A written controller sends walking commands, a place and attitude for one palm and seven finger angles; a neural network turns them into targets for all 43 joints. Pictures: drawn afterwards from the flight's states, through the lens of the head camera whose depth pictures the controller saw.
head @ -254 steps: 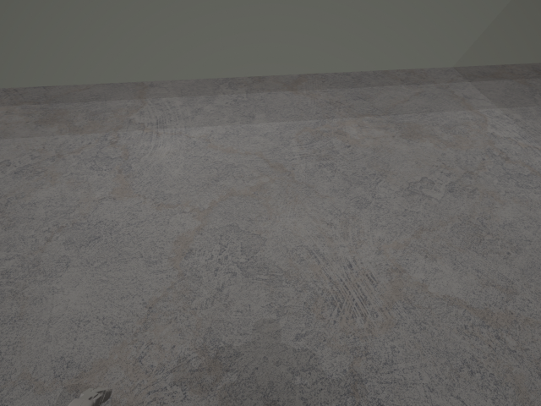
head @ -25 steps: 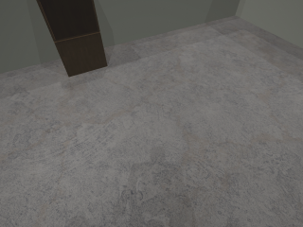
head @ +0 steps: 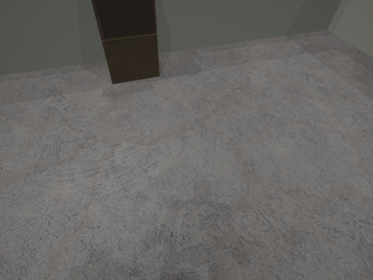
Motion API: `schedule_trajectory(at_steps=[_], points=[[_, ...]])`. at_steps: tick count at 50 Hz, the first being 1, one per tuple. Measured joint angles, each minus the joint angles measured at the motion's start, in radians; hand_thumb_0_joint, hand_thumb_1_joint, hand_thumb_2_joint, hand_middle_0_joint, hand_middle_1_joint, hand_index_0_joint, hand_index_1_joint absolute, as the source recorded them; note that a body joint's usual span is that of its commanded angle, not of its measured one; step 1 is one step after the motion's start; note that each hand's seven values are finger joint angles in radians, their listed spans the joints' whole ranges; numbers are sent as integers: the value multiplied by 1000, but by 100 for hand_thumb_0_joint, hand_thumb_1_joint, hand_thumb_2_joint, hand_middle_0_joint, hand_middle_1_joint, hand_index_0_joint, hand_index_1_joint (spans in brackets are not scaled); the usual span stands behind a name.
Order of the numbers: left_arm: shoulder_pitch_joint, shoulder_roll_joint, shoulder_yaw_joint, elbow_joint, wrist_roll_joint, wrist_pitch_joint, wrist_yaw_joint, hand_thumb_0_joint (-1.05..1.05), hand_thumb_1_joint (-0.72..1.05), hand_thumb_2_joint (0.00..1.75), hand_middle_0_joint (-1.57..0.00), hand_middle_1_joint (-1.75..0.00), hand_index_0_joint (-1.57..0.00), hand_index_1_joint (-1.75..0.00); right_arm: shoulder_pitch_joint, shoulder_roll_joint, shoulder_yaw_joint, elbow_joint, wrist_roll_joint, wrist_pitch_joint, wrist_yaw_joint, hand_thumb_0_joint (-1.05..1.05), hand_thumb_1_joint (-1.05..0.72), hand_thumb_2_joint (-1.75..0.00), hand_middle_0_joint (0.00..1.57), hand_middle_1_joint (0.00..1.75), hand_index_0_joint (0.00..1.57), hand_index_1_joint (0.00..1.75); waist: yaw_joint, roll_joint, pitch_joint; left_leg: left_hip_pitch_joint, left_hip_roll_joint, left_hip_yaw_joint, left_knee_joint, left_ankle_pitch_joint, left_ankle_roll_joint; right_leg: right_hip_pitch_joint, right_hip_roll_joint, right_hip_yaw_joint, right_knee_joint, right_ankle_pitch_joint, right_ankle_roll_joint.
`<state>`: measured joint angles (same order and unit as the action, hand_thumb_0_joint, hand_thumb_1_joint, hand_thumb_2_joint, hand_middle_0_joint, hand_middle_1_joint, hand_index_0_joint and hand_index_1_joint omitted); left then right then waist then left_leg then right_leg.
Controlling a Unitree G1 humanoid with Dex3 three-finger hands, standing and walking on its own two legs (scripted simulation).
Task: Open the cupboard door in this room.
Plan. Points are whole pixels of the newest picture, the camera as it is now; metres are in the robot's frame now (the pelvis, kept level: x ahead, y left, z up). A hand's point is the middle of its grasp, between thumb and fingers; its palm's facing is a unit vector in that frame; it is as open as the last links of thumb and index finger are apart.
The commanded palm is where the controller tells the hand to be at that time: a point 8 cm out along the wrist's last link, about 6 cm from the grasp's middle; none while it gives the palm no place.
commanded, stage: stand and wait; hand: left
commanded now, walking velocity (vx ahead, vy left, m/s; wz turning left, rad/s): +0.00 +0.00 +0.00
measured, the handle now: out of the picture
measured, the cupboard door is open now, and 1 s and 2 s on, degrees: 0 0 0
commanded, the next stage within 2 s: turn or walk to find it in 0.04 s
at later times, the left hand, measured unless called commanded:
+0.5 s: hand out of the picture -0.05 +0.19 -0.20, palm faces +0.22 -0.95 -0.21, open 7.4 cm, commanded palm none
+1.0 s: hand out of the picture -0.04 +0.19 -0.15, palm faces +0.34 -0.90 -0.29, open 7.4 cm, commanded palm none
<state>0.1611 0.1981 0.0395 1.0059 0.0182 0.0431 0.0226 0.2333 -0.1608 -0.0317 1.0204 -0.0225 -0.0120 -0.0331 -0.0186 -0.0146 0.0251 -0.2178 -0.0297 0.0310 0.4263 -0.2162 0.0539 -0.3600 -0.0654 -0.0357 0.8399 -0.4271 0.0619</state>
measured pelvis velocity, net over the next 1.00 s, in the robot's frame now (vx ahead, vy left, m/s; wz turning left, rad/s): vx -0.08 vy -0.03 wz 0.35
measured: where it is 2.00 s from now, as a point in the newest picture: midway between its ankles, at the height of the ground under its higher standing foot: outside the picture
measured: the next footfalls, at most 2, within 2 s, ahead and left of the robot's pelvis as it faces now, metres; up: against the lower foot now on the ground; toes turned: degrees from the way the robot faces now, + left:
right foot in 0.10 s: +0.03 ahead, -0.14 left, +0.00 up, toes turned -3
left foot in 0.50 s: -0.01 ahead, +0.12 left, +0.00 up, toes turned +15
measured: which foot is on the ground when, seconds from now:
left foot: down 0.00-0.14, up 0.16-0.48, down 0.50-0.98, up 1.00-1.00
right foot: up 0.00-0.08, down 0.10-0.50, up 0.52-0.96, down 0.98-1.00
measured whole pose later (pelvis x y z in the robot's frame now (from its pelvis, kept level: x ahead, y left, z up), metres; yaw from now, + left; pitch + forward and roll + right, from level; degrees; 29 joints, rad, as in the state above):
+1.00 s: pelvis -0.08 -0.03 -0.01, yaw +20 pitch +0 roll +1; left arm 0.15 0.18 0.04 0.92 0.02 0.03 0.02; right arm 0.23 -0.22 -0.07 0.98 -0.02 0.05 0.00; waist -0.03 0.06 0.04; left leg -0.38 -0.06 -0.07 0.58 -0.24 0.00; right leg -0.24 -0.03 -0.06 0.56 -0.33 0.01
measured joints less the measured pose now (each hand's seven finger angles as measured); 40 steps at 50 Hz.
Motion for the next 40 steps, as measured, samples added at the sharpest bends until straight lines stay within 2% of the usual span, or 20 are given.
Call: schedule_trajectory(at_steps=[2, 4, 6, 9, 11, 14, 17, 21, 24, 26, 28, 32, 35, 40], points=[[2, -5, -6, 7, -2, -3, 2, 0, 91, 90, -20, -30, -20, -29, -3, 1, -1, 9, 0, 2, -1, 0, -91, -90, 21, 30, 20, 30, 0, 5, -1, 8, -6, -1, -1, -1, -6, 48, 1, 4, -108, 14, -3], [9, -10, -11, 16, -4, -11, 3, 0, 91, 90, -20, -30, -20, -29, -2, -2, -2, 20, 3, 4, 2, 0, -91, -90, 21, 30, 20, 30, 2, 8, -3, 10, -13, 1, 14, -9, -15, 104, 1, 2, -235, 83, -6], [19, -22, -16, 28, -2, -22, 6, 0, 91, 90, -20, -30, -20, -29, 1, -9, -5, 33, 9, 9, 6, 0, -91, -90, 21, 30, 20, 30, 5, 24, -5, 0, -12, -3, 53, -30, -27, 149, 6, -9, -325, 147, -27], [41, -46, -26, 35, 2, -31, 4, 0, 91, 90, -20, -30, -20, -29, 11, -27, -12, 41, 14, 31, 14, 0, -91, -90, 21, 30, 20, 30, -3, 63, -9, -25, 4, -21, 127, -114, -51, 159, 15, -42, -316, 131, -61], [54, -51, -24, 28, 5, -33, 4, 0, 91, 90, -20, -30, -20, -30, 14, -30, -17, 44, 11, 52, 20, 0, -91, -90, 21, 30, 20, 30, 2, 59, -7, -72, 9, -21, 260, -195, -60, 163, 7, -60, -319, 128, -70], [63, -50, -16, 20, 7, -32, 8, 0, 91, 90, -20, -30, -20, -30, 5, -38, -26, 47, 11, 67, 27, 0, -91, -90, 20, 30, 20, 30, 11, 50, 15, -133, 28, -23, 444, -230, -72, 167, -3, -83, -331, 139, -73], [71, -44, -11, 16, 12, -32, 5, 0, 91, 90, -20, -30, -20, -30, -5, -48, -34, 43, 13, 73, 31, 1, -91, -90, 20, 30, 20, 30, 14, 37, 39, -152, 48, -15, 492, -246, -87, 166, -17, -110, -333, 146, -68], [81, -26, -1, 12, 17, -29, 3, 0, 91, 90, -20, -30, -20, -30, -24, -56, -35, 30, 16, 73, 34, 1, -91, -90, 20, 30, 20, 30, 26, 10, 61, -118, 61, 12, 383, -245, -97, 144, -47, -136, -304, 141, -52], [91, -7, 6, 14, 13, -21, -1, 0, 91, 90, -21, -30, -20, -30, -35, -63, -33, 13, 16, 60, 35, 1, -91, -90, 20, 30, 20, 30, 26, -4, 63, -51, 62, 34, 203, -132, -94, 116, -71, -159, -244, 118, -28], [93, 15, 14, 16, 5, -5, -2, 0, 91, 90, -20, -30, -20, -30, -44, -55, -32, 4, 11, 46, 35, 1, -91, -90, 20, 30, 20, 30, 31, -34, 64, -49, 40, 42, 177, -81, -56, 74, -94, -140, -153, 42, -9], [91, 31, 19, 19, 4, 17, 0, 0, 91, 90, -20, -30, -20, -30, -51, -44, -26, -8, 6, 37, 35, 0, -91, -90, 20, 30, 20, 30, 37, -44, 60, -50, 34, 47, 179, -91, -24, 16, -71, -86, -7, -58, -6], [68, 44, 25, 19, 5, 28, -6, 0, 91, 90, -20, -30, -20, -29, -51, -31, -14, -24, 2, 29, 24, 0, -91, -90, 20, 30, 20, 30, 26, -24, 41, -34, 29, 21, 97, -39, -9, -58, -33, -37, 181, -29, -2], [49, 47, 24, 1, 4, 17, -10, 0, 91, 90, -20, -30, -20, -29, -51, -26, -8, -29, 3, 27, 23, 0, -90, -90, 20, 30, 20, 30, 23, -11, 31, -25, 19, 6, 43, 3, -3, -72, -25, -15, 197, 9, 7], [13, 41, 22, -29, 1, 15, -7, 0, 91, 90, -20, -30, -20, -29, -42, -21, -9, -39, 2, 29, 27, 0, -90, -90, 21, 30, 20, 30, 7, 6, 21, -35, -2, -20, 10, 43, -4, -46, -16, 10, 119, 5, 16]])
